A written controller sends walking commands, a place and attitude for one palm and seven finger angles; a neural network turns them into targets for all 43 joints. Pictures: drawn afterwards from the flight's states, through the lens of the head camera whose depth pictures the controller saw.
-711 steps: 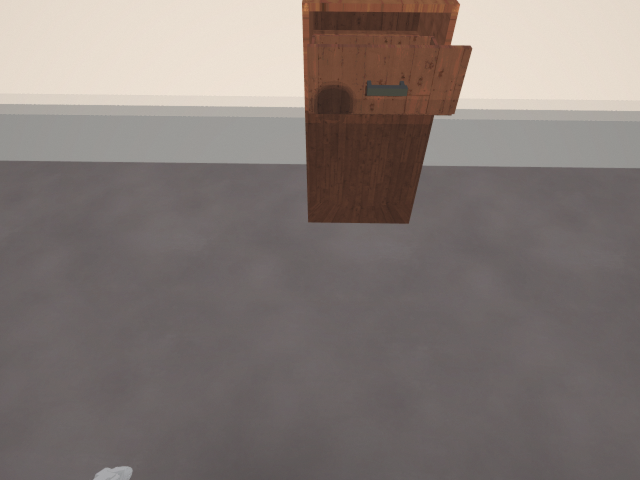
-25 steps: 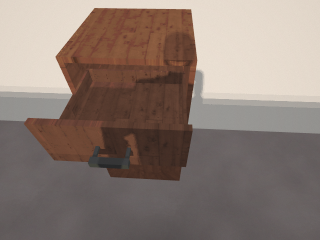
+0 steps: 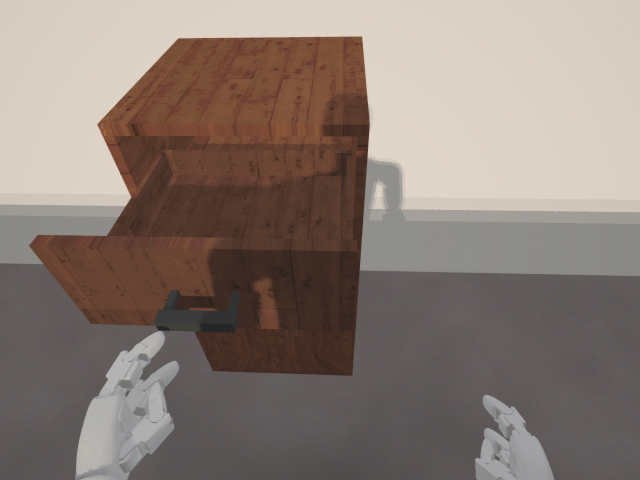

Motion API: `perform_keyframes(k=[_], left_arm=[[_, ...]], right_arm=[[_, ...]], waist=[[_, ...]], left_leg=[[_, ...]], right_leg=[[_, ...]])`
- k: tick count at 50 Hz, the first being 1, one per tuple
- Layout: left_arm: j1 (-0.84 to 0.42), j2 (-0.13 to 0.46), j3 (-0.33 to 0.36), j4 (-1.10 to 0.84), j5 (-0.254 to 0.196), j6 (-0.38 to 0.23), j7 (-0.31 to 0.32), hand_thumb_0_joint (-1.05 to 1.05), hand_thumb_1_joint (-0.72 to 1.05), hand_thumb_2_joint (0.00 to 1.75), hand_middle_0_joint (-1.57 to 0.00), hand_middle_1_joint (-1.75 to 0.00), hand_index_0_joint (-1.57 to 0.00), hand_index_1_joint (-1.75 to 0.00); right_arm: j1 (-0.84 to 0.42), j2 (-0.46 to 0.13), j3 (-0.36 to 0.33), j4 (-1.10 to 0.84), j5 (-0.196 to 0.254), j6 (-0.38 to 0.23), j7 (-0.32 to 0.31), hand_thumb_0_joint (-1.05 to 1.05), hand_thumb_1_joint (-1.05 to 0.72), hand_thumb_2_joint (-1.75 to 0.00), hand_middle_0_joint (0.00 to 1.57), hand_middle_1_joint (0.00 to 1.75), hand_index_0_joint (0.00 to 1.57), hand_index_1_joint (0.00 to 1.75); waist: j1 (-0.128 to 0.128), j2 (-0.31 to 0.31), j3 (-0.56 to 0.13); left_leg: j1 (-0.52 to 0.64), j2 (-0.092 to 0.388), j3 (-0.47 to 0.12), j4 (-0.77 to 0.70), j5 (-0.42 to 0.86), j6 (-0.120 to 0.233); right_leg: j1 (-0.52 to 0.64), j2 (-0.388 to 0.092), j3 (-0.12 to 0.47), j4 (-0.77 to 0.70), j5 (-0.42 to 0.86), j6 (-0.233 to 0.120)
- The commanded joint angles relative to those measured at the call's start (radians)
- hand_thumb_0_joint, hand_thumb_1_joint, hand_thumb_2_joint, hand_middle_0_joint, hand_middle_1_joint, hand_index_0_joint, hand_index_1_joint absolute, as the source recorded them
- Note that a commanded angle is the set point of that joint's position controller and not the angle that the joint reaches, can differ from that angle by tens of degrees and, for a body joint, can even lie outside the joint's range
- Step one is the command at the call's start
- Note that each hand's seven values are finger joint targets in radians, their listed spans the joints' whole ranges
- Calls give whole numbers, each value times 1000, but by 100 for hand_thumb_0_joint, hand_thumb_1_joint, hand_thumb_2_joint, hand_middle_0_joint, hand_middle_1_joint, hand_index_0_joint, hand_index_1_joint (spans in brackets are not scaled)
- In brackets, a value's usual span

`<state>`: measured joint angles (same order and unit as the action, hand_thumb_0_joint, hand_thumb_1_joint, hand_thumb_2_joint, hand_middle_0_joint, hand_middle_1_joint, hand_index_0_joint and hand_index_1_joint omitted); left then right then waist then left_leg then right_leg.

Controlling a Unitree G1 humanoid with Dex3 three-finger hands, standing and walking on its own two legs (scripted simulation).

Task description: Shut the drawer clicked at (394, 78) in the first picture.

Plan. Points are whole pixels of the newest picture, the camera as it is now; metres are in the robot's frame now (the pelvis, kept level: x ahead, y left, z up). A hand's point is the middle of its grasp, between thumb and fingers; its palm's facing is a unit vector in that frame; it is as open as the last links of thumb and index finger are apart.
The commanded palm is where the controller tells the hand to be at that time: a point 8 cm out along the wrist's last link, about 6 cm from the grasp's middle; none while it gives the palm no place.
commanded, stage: raise the hand and make a fist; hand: left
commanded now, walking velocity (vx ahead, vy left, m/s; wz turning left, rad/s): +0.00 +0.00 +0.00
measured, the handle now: (200, 309) +0.34 +0.17 +0.05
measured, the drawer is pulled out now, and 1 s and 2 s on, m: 0.27 0.27 0.27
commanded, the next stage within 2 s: bring the fist close to the handle in 1.62 s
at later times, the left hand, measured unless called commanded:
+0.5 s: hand (176, 430) +0.18 +0.17 +0.04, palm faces -0.03 -1.00 -0.03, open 4.1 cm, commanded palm +0.12 +0.23 +0.06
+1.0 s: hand (155, 429) +0.16 +0.15 +0.12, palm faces -0.03 -1.00 +0.00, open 3.1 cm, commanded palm +0.11 +0.20 +0.12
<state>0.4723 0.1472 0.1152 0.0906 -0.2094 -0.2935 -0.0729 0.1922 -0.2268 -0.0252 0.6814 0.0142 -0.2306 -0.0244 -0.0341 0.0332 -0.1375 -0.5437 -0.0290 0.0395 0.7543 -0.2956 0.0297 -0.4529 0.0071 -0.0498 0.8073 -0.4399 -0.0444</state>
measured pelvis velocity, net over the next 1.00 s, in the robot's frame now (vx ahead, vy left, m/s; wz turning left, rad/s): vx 0.01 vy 0.04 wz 0.01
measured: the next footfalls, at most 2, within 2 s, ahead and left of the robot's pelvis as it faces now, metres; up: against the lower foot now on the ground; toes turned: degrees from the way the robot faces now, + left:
none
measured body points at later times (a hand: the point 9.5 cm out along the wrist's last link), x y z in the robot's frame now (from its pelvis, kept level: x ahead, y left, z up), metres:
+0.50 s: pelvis +0.02 -0.02 -0.02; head +0.03 -0.03 +0.43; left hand +0.18 +0.22 +0.05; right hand +0.18 -0.25 -0.10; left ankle +0.05 +0.10 -0.71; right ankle -0.02 -0.09 -0.71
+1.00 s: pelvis +0.01 +0.04 -0.02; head -0.01 +0.03 +0.43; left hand +0.15 +0.21 +0.12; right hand +0.23 -0.16 -0.05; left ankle +0.05 +0.10 -0.71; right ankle -0.02 -0.09 -0.71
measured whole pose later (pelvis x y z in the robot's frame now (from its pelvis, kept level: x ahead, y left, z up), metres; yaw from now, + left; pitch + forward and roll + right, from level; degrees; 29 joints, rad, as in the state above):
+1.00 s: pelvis +0.01 +0.04 -0.02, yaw +0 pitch +5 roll -2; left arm 0.77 0.15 -0.09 -0.60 -0.16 -0.17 -0.10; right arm 0.22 -0.18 0.05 0.41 0.05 -0.17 0.01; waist 0.02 0.06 -0.15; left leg -0.61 -0.03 0.03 0.92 -0.39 0.08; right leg -0.48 0.00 -0.06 0.88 -0.49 0.00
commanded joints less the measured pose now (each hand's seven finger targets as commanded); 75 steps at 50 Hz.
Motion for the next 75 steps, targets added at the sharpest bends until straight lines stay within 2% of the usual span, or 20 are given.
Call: perform_keyframes(k=[1, 3, 4, 5, 9, 12, 14, 16, 19, 21, 24, 31, 34, 39, 46, 49, 54, 63, 68, 75], left_arm=[[164, 109, 14, -124, -40, -268, -239, 0, 90, 90, -50, -62, -50, -62], [57, 218, 85, -325, -42, -358, -257, 0, 90, 90, -54, -67, -54, -67], [7, 286, 139, -414, -46, -374, -229, 0, 90, 90, -56, -69, -56, -69], [-21, 280, 144, -524, -60, -384, -206, 0, 90, 90, -58, -71, -58, -71], [-75, 218, 112, -531, -82, -363, -134, 0, 90, 90, -66, -80, -66, -80], [-32, 177, 42, -399, -88, -276, -186, 0, 90, 90, -72, -86, -72, -86], [53, 178, 37, -287, -80, -174, -244, 0, 90, 90, -76, -91, -76, -91], [104, 194, 44, -298, -80, -81, -289, 0, 90, 90, -80, -95, -80, -95], [202, 264, 198, -297, -103, 9, -277, 0, 90, 90, -86, -101, -86, -101], [254, 238, 236, -398, -132, -12, -248, 0, 90, 90, -90, -106, -90, -106], [332, 222, 249, -510, -141, -85, -189, 0, 90, 90, -96, -112, -96, -112], [352, 92, -8, -597, -101, -183, -227, 0, 90, 90, -110, -127, -110, -127], [334, 110, -47, -673, -79, -169, -226, 0, 90, 90, -116, -134, -116, -134], [338, 135, -44, -814, -18, -113, -103, 0, 90, 90, -126, -145, -126, -145], [364, 34, -194, -883, 36, 56, -32, 0, 90, 90, -140, -160, -140, -160], [346, 70, -191, -923, 63, 115, -21, 0, 90, 90, -140, -160, -140, -160], [326, 116, -154, -1040, 69, 140, 12, 0, 90, 90, -140, -160, -140, -160], [335, 60, -192, -1007, 38, 163, 7, 0, 90, 90, -140, -160, -140, -160], [354, 110, -141, -983, 53, 203, 3, 0, 90, 90, -140, -160, -140, -160], [290, 144, -32, -994, -18, 122, -1, 0, 90, 90, -140, -160, -140, -160]], right_arm=[[-125, -135, -59, -238, 16, -56, 11, 0, -90, -90, 20, 30, 20, 30], [-116, -116, -57, -280, 7, -67, 8, 0, -90, -90, 20, 30, 20, 30], [-100, -116, -57, -273, 4, -66, 1, 0, -90, -90, 20, 30, 20, 30], [-101, -106, -53, -302, 4, -65, -10, 0, -90, -90, 20, 30, 20, 30], [-51, -99, -40, -283, 24, -59, -41, 0, -90, -90, 20, 30, 20, 30], [-55, -118, -26, -274, 34, -59, -50, 0, -90, -90, 20, 30, 20, 30], [-61, -127, -25, -277, 45, -47, -54, 0, -90, -90, 20, 30, 20, 30], [-65, -129, -24, -300, 55, -33, -60, 0, -90, -90, 20, 30, 20, 30], [-93, -109, -31, -297, 52, -13, -66, 0, -90, -90, 20, 30, 20, 30], [-80, -85, -34, -304, 50, -5, -62, 0, -90, -90, 20, 30, 20, 30], [-74, -67, -38, -297, 40, -16, -47, 0, -90, -90, 20, 30, 20, 30], [-29, -103, -44, -306, 40, -72, -10, 0, -90, -90, 20, 30, 20, 30], [-34, -120, -43, -324, 42, -94, -7, 0, -90, -90, 20, 30, 20, 30], [-44, -105, -35, -366, 41, -70, -1, 0, -90, -90, 20, 30, 20, 30], [-68, -100, 2, -436, 47, 3, 20, 0, -90, -90, 20, 30, 20, 30], [-83, -104, 12, -448, 49, 24, 18, 0, -90, -90, 20, 30, 20, 30], [-72, -96, 26, -474, 48, 39, 20, 0, -90, -90, 20, 30, 20, 30], [-60, -107, 31, -451, 57, -4, 22, 0, -90, -90, 20, 30, 20, 30], [-67, -101, 23, -453, 59, 5, 13, 0, -90, -90, 20, 30, 20, 30], [-62, -91, 25, -416, 60, -30, -10, 0, -90, -90, 20, 30, 20, 30]], waist=[[50, -152, 57], [58, 63, -99], [57, 140, -115], [49, 158, -179], [-15, 73, -60], [-35, -15, 25], [-21, -94, 21], [5, -99, -22], [63, -154, -95], [82, -164, -128], [105, -93, -134], [14, -28, -72], [16, -6, -87], [52, 28, -118], [43, -3, -19], [43, 9, 35], [55, 44, 15], [40, -26, 71], [56, -52, 62], [57, 6, 50]], left_leg=[[-159, 8, -30, 101, -47, -29], [-110, 13, -23, 149, -42, -13], [-107, 18, -27, 172, -56, -9], [-83, 20, -26, 177, -71, -2], [-111, 27, -50, 229, -142, 9], [-159, 33, -71, 234, -143, 11], [-173, 32, -85, 219, -115, 16], [-145, 29, -89, 183, -56, 18], [-99, 28, -96, 144, 56, 12], [-61, 26, -88, 116, 126, 6], [-3, 20, -64, 84, 195, 3], [66, 30, -78, 72, 191, 22], [80, 36, -93, 61, 152, 29], [114, 58, -121, 1, 81, 17], [104, 83, -161, -69, -36, 7], [92, 83, -172, -99, -115, 5], [116, 85, -176, -122, -151, -1], [90, 72, -152, -120, -179, 7], [95, 54, -109, -108, -130, 15], [142, 47, -79, -65, -44, 15]], right_leg=[[-193, -39, 97, -82, 45, 40], [-211, -32, 129, -34, -44, 23], [-237, -24, 140, -25, -91, 16], [-220, -24, 151, -32, -152, 12], [-297, -21, 197, -124, -298, 19], [-273, -51, 245, -185, -252, 66], [-206, -73, 278, -198, -126, 117], [-119, -94, 271, -179, 63, 140], [7, -93, 227, -136, 344, 155], [76, -85, 182, -96, 577, 156], [88, -51, 111, -58, 670, 119], [-116, -3, 23, -54, 384, 75], [-142, 12, -1, -54, 239, 44], [-152, 21, -41, -30, 99, 24], [-151, 19, -63, -37, 29, 28], [-137, 17, -57, -49, 3, 25], [-116, 19, -53, -53, -14, 22], [-96, 12, -45, -110, -41, 27], [-57, 5, -27, -148, -39, 28], [-51, 5, 0, -200, 0, 26]])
